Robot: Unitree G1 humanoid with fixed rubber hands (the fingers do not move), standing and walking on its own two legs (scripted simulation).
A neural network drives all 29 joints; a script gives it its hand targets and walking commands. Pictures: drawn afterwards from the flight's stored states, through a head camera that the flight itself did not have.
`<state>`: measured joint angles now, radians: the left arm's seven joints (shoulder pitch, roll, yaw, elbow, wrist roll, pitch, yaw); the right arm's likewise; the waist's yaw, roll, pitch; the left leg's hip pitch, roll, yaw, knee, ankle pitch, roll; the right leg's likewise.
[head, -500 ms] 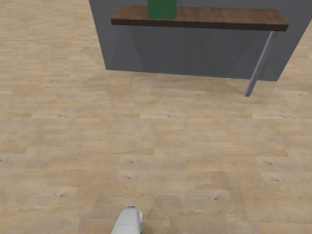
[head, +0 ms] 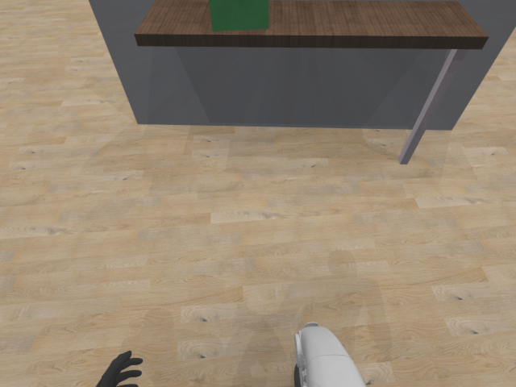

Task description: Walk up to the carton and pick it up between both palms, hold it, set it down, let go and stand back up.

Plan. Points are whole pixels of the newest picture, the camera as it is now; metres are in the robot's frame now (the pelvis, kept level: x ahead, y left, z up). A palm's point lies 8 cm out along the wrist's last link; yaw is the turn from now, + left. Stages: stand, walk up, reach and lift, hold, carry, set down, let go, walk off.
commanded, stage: walk up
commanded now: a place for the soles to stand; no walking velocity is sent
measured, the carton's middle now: out of the picture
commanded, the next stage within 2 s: none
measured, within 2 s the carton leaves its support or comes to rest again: neither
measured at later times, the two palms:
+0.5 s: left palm (129, 355) +0.19 +0.23 -0.11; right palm (390, 260) +0.33 -0.27 -0.12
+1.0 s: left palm (145, 176) +0.60 +0.26 -0.11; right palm (346, 242) +0.38 -0.20 -0.12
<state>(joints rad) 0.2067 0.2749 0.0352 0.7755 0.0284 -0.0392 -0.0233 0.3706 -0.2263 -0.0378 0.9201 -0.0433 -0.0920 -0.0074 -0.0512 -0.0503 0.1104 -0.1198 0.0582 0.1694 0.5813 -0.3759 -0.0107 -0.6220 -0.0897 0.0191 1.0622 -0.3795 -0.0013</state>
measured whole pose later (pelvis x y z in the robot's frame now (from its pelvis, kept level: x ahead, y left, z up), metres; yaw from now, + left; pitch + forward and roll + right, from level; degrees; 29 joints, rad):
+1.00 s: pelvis +0.45 +0.04 +0.00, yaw -5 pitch -3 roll +1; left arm 0.21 0.24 0.02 0.76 0.04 -0.04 -0.03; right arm 0.47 -0.19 -0.03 0.91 -0.03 -0.07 0.00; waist -0.06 -0.06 0.11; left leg -0.12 0.03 0.15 0.56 -0.38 0.01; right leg -0.58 -0.08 -0.03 0.90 -0.25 -0.01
